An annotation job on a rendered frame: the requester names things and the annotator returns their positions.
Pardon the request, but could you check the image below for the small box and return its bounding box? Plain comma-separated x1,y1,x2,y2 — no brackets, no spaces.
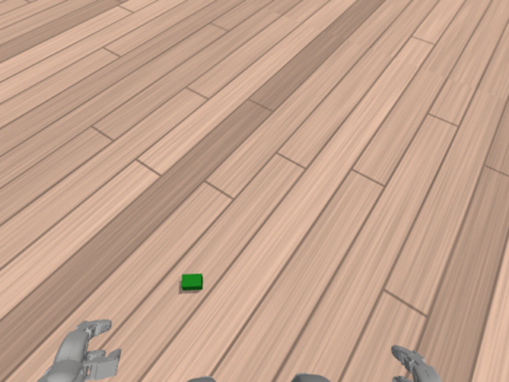
181,274,203,290

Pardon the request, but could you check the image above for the left robot hand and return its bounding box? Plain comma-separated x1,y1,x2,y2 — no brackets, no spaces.
53,320,121,381

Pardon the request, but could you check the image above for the left robot arm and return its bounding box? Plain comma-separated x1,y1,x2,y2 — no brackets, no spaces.
37,360,84,382

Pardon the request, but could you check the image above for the right robot hand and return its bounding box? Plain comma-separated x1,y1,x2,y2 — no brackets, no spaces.
391,345,442,382

